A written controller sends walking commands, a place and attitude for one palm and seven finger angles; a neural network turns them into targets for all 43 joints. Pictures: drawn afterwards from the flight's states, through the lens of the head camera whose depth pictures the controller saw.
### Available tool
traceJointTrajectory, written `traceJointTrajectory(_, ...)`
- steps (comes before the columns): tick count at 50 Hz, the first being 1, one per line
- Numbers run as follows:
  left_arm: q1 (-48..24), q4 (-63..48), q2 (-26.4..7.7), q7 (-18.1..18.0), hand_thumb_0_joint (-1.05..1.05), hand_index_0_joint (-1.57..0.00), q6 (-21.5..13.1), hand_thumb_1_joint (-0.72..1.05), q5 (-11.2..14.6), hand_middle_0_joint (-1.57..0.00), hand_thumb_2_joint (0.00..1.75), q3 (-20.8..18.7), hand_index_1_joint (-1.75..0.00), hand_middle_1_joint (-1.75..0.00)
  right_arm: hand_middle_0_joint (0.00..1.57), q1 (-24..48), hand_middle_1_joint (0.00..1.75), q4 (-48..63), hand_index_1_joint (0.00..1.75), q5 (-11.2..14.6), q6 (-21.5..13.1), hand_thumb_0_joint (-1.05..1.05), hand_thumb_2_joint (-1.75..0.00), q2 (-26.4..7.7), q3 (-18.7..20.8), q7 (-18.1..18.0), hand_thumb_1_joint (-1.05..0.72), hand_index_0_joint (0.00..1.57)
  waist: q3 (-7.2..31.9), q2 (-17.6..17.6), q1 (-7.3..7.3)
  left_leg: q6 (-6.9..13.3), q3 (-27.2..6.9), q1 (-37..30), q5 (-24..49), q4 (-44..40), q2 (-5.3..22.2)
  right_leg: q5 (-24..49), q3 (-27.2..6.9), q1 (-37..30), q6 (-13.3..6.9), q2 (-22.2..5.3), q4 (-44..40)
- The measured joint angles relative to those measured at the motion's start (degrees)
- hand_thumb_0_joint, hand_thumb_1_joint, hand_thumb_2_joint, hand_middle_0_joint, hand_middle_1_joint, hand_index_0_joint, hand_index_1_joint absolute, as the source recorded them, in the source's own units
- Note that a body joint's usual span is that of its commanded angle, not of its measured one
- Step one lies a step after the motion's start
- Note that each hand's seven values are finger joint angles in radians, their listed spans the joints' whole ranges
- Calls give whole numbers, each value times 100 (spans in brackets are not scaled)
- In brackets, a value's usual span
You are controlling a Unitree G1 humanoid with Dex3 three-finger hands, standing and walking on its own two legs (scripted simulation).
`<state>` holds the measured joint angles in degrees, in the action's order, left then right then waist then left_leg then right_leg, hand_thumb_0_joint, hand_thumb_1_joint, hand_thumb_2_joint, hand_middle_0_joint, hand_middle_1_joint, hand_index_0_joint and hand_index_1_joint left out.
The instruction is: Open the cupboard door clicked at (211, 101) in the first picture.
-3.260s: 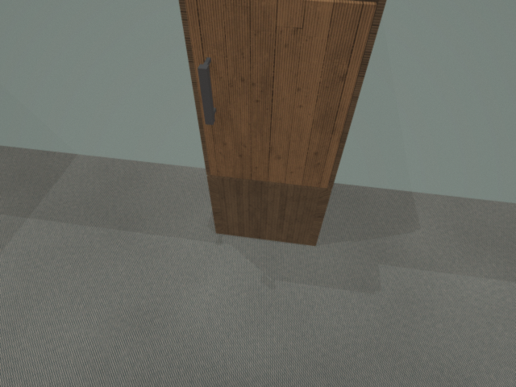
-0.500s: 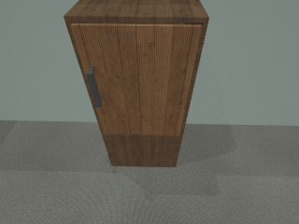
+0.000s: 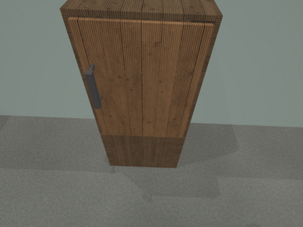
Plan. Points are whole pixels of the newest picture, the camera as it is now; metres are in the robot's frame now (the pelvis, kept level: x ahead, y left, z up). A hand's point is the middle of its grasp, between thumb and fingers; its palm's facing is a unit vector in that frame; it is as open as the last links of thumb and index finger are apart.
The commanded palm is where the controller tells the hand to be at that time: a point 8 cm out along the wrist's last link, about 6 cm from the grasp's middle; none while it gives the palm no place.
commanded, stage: look again from close up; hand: left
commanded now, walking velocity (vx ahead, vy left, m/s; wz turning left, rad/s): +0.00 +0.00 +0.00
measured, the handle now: (95, 87) +0.57 +0.25 +0.02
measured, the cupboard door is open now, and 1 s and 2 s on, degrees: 0 0 0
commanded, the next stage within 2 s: raise the hand with hooked fingers in 0.18 s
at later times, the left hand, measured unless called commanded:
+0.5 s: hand (84, 187) +0.21 +0.19 -0.01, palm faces +0.19 -0.98 -0.06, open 7.7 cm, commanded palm +0.13 +0.24 -0.06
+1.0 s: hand (78, 197) +0.20 +0.20 -0.03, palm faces +0.02 -1.00 -0.06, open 10.4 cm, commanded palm +0.16 +0.26 -0.02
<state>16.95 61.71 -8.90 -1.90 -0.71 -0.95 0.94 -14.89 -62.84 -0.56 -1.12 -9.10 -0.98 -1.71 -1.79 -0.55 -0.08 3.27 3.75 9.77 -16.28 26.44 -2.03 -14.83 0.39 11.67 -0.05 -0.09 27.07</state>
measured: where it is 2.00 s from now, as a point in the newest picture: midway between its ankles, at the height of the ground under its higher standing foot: outside the picture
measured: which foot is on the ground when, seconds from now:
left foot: down 0.00-1.00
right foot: down 0.00-1.00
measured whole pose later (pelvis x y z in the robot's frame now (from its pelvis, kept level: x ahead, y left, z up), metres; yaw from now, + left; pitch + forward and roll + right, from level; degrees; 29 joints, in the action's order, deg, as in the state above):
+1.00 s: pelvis -0.03 -0.04 -0.08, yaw +3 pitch +13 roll -1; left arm 12.3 12.3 -19.3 26.3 -19.7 20.7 -18.4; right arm -13.6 -32.9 2.4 -12.3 -12.9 -2.6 -3.7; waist 5.9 1.3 -0.5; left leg -0.3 -1.6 47.0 -28.6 62.3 0.8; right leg -26.2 8.1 46.7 -5.0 2.3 59.2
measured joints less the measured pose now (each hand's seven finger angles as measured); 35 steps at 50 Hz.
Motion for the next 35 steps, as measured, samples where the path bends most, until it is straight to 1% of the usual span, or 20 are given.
traceJointTrajectory(14, -226, -66, -154, -17, 1, -20, 9, 91, -2, -20, 90, -56, -30, -29, 20, 214, 30, 7, 30, -3, -45, 0, -90, -68, -2, -15, -91, 20, 32, -35, 18, 22, -2, -200, -113, -72, -32, -138, -7, -180, 31, -27, -26)
traceJointTrajectory(15, -244, -65, -150, -62, 1, -20, -20, 91, -14, -20, 90, -50, -30, -29, 20, 211, 30, 47, 30, 13, -25, 0, -90, -83, -1, -9, -91, 20, 37, -6, 8, 8, -20, -124, -131, 13, -14, -135, 14, -154, 38, -14, -27)
traceJointTrajectory(16, 15, -990, -128, -54, 1, -20, 357, 91, 209, -20, 90, -205, -30, -30, 20, 98, 30, 311, 30, 87, -69, 0, -90, -93, 12, -2, -91, 20, 26, -3, -11, -1, -45, -56, -150, 74, -18, -143, 42, -100, 37, -21, 17)
traceJointTrajectory(17, 337, -2115, -126, -92, 1, -20, 459, 91, 341, -20, 90, -320, -30, -30, 20, -62, 30, 582, 30, 122, -318, 1, -90, -93, 7, -54, -91, 20, 22, -40, 27, -5, -40, -56, -140, 35, -54, -166, 56, 3, -9, -59, 178)
traceJointTrajectory(18, 621, -3092, -147, -194, 2, -20, 346, 90, 474, -20, 89, -346, -30, -30, 20, -191, 30, 803, 30, 148, -611, 1, -90, -89, 13, -101, -91, 20, 70, -91, 46, -16, -22, -55, -100, -38, -111, -229, 85, 166, -53, -119, 461)
traceJointTrajectory(19, 789, -3862, -159, -269, 2, -20, 201, 90, 605, -20, 89, -365, -31, -30, 20, -277, 30, 1007, 30, 168, -865, 1, -90, -88, 40, -116, -91, 20, 132, -124, 19, -24, -31, -19, -59, -72, -175, -257, 120, 320, -67, -165, 698)
traceJointTrajectory(20, 812, -4432, -154, -267, 2, -20, 23, 89, 718, -20, 89, -408, -31, -31, 20, -327, 30, 1227, 30, 162, -1059, 1, -90, -100, 83, -103, -91, 20, 183, -126, -34, -24, -74, 89, -52, -2, -231, -293, 174, 462, -81, -191, 836)
traceJointTrajectory(21, 734, -4824, -138, -189, 2, -20, -219, 88, 812, -20, 88, -480, -32, -31, 20, -341, 30, 1442, 30, 129, -1196, 1, -90, -131, 122, -71, -91, 20, 251, -107, -86, -20, -124, 286, -92, 178, -272, -379, 233, 609, -108, -207, 911)
traceJointTrajectory(22, 615, -5071, -116, -54, 2, -20, -542, 87, 905, -20, 88, -576, -33, -32, 20, -317, 30, 1642, 30, 89, -1282, 1, -90, -178, 148, -30, -91, 20, 358, -84, -123, -22, -152, 569, -181, 448, -291, -423, 275, 781, -135, -222, 970)
traceJointTrajectory(24, 355, -5216, -55, 372, 1, -20, -1327, 84, 1083, -20, 87, -796, -35, -34, 20, -127, 30, 1980, 30, 44, -1336, 1, -90, -299, 195, 75, -90, 20, 584, 26, -137, -42, -141, 1236, -437, 1107, -206, -625, 295, 1319, -166, -156, 1338)
traceJointTrajectory(27, 181, -5186, -108, 1291, 1, -20, -2588, 79, 1359, -21, 84, -1020, -38, -37, 21, 257, 30, 2454, 30, 27, -1345, 1, -90, -403, 280, 212, -90, 20, 896, 3, -121, -82, -63, 2308, -832, 2134, -52, -890, 263, 2385, -241, -41, 2253)
traceJointTrajectory(28, 153, -5133, -148, 1622, 1, -20, -2907, 77, 1426, -21, 84, -1064, -39, -39, 21, 370, 30, 2630, 30, 42, -1347, 1, -90, -439, 318, 240, -90, 20, 945, -29, -101, -86, -49, 2626, -959, 2470, -10, -997, 263, 2703, -280, -12, 2567)
traceJointTrajectory(29, 148, -5091, -197, 1915, 0, -20, -3075, 75, 1498, -21, 83, -1102, -40, -40, 21, 464, 30, 2812, 30, 70, -1333, 1, -90, -482, 348, 251, -90, 20, 976, -76, -73, -103, -32, 2905, -1073, 2780, 15, -971, 257, 2983, -306, 1, 2836)
traceJointTrajectory(30, 171, -5061, -238, 2150, 0, -21, -3102, 73, 1573, -21, 82, -1143, -42, -41, 21, 542, 30, 2986, 30, 105, -1303, 1, -90, -535, 370, 241, -90, 20, 1000, -111, -36, -169, -33, 3141, -1185, 3050, 40, -1061, 259, 3231, -333, 17, 3117)
traceJointTrajectory(31, 213, -5030, -270, 2317, 0, -21, -3024, 70, 1654, -22, 81, -1185, -43, -43, 21, 599, 30, 3147, 30, 144, -1264, 1, -90, -589, 388, 213, -90, 20, 1025, -133, 0, -171, -42, 3349, -1271, 3291, 58, -1212, 275, 3431, -364, 29, 3354)
traceJointTrajectory(32, 266, -5004, -290, 2411, 0, -21, -2887, 68, 1730, -22, 80, -1231, -45, -44, 20, 639, 30, 3289, 30, 186, -1225, 1, -90, -638, 402, 171, -90, 20, 1038, -138, 38, -156, -67, 3518, -1335, 3490, 78, -1335, 308, 3585, -389, 42, 3541)
traceJointTrajectory(33, 325, -4999, -309, 2440, 1, -22, -2737, 66, 1790, -22, 79, -1285, -46, -46, 20, 666, 30, 3410, 30, 216, -1197, 1, -90, -679, 411, 123, -90, 20, 1039, -136, 78, -196, -107, 3653, -1398, 3653, 101, -1418, 352, 3700, -409, 56, 3679)
traceJointTrajectory(35, 455, -5096, -341, 2351, 1, -22, -2513, 61, 1835, -23, 77, -1426, -49, -48, 20, 680, 30, 3566, 30, 242, -1163, 1, -90, -715, 420, 33, -90, 20, 1006, -121, 155, -254, -211, 3826, -1484, 3889, 150, -1474, 464, 3815, -464, 93, 3827)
